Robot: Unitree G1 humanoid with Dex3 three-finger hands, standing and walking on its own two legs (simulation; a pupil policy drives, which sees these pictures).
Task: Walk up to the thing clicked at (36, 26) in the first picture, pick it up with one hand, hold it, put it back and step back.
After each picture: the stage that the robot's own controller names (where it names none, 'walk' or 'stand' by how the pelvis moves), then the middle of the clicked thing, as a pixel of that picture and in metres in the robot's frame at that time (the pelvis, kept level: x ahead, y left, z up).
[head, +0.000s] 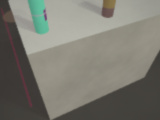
stand; (37, 8) +0.70 +0.23 +0.12
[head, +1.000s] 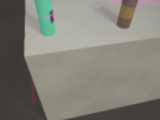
rise first; (44, 8) +0.65 +0.21 +0.14
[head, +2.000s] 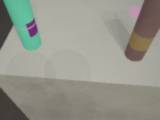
rise first; (23, 17) +0.49 +0.23 +0.15
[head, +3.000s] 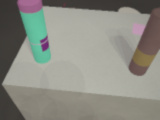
stand; (37, 34) +0.49 +0.19 +0.12
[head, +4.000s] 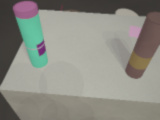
stand; (33, 38) +0.48 +0.20 +0.11
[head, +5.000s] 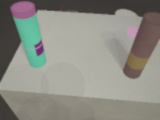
stand; (31, 38) +0.48 +0.21 +0.11
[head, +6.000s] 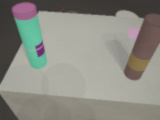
stand; (32, 40) +0.48 +0.20 +0.11
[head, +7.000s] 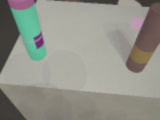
rise first; (30, 31) +0.49 +0.21 +0.12
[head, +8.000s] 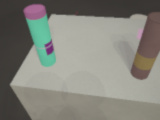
rise first; (42, 39) +0.50 +0.21 +0.12
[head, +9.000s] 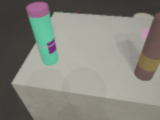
go down; (44, 37) +0.49 +0.20 +0.12
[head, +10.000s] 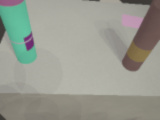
go down; (19, 30) +0.47 +0.19 +0.14
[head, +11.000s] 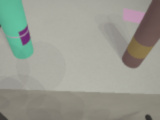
close in; (14, 24) +0.47 +0.19 +0.15
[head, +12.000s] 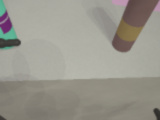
close; out of the picture +0.49 +0.21 +0.18
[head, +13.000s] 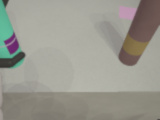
lift; (0, 32) +0.43 +0.22 +0.17
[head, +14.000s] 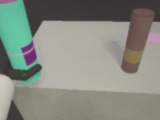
lift; (18, 40) +0.33 +0.18 +0.27
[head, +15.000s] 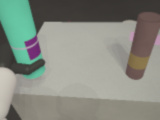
hold; (22, 34) +0.34 +0.17 +0.28
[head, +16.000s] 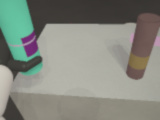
hold; (18, 30) +0.33 +0.17 +0.30
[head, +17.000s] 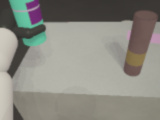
crouch; out of the picture +0.41 +0.16 +0.35
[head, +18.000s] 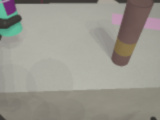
lower; out of the picture +0.51 +0.20 +0.27
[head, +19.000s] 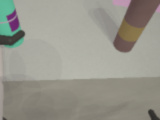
lower; (1, 8) +0.50 +0.19 +0.18
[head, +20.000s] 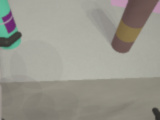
lower; out of the picture +0.50 +0.20 +0.18
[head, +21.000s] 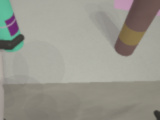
lower; out of the picture +0.49 +0.21 +0.17
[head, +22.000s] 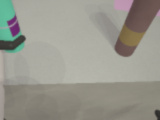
lower; (1, 14) +0.49 +0.20 +0.17
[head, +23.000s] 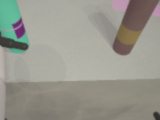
withdraw; (7, 16) +0.49 +0.19 +0.17
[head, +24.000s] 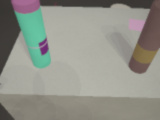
sink last; (35, 36) +0.46 +0.17 +0.15
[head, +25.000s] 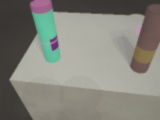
stand; (47, 34) +0.51 +0.18 +0.14
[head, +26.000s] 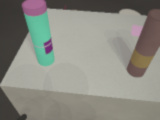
stand; (41, 36) +0.48 +0.18 +0.13
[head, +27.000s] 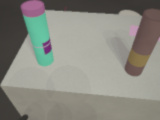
stand; (40, 37) +0.49 +0.19 +0.12
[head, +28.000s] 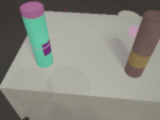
stand; (39, 38) +0.48 +0.19 +0.12
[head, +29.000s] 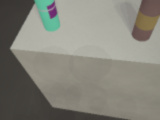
walk; (44, 0) +0.60 +0.17 +0.14
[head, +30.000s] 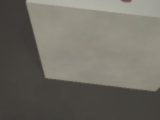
walk; out of the picture +0.90 +0.15 +0.14
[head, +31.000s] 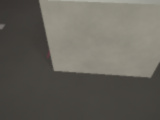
stand; out of the picture +1.18 +0.22 +0.13
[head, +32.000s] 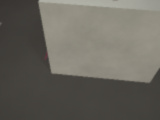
stand; out of the picture +1.13 +0.18 +0.12
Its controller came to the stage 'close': yes
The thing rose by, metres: 0.22
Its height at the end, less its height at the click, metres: +0.00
